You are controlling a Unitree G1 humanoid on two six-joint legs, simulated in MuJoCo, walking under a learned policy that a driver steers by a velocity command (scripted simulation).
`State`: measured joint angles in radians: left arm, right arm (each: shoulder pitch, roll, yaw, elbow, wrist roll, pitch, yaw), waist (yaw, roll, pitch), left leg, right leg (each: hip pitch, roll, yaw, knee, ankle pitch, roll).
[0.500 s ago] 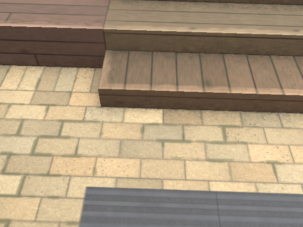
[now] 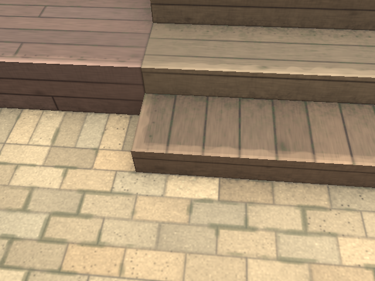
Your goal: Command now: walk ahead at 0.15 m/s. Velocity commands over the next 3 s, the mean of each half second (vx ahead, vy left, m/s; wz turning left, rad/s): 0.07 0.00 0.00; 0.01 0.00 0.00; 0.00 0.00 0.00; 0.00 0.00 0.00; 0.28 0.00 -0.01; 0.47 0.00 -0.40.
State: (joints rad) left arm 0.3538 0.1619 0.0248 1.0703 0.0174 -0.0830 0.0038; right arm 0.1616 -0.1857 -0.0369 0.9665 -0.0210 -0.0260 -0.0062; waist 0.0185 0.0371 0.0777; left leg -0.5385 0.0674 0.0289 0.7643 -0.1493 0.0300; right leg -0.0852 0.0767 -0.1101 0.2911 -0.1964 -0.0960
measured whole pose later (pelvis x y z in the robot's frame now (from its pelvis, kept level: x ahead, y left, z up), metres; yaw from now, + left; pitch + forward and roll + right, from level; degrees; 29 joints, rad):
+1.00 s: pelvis +0.09 +0.01 +0.00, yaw +0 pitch -2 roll +0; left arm 0.34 0.12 -0.02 1.16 0.01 -0.02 0.05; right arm 0.29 -0.13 0.00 1.17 -0.01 -0.01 -0.04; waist -0.01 0.00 0.03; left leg -0.19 -0.02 0.07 0.38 -0.16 0.04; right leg -0.03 0.02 -0.04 0.36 -0.30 -0.03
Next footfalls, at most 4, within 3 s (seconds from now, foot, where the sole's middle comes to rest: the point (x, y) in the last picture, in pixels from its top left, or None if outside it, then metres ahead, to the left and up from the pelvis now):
0.12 left None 0.16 0.11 -0.78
2.40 left None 0.33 0.14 -0.78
2.94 right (216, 240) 0.61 -0.04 -0.78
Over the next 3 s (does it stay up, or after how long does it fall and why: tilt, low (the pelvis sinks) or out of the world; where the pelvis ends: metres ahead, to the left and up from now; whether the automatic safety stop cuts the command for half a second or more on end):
stays up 0.51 0.02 -0.03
